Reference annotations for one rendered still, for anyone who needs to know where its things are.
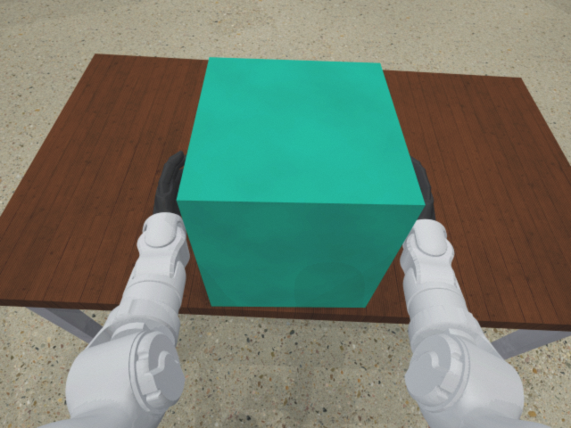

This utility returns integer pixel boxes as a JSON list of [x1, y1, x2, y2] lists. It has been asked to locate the robot left forearm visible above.
[[65, 212, 190, 412]]

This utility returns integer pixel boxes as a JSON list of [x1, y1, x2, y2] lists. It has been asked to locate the robot left upper arm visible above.
[[37, 330, 185, 428]]

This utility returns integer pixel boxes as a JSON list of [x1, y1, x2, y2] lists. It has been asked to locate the robot right forearm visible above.
[[400, 219, 525, 417]]

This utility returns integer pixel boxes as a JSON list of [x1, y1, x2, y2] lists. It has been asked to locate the table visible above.
[[0, 53, 571, 360]]

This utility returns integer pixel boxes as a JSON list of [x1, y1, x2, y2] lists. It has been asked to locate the carton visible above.
[[177, 57, 426, 308]]

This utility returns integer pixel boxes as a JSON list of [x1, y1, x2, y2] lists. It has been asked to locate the robot left hand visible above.
[[153, 151, 186, 217]]

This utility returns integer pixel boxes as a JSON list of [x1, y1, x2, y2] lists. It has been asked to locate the robot right upper arm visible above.
[[404, 333, 551, 428]]

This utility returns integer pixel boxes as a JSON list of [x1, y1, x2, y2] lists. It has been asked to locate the robot right hand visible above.
[[410, 156, 436, 221]]

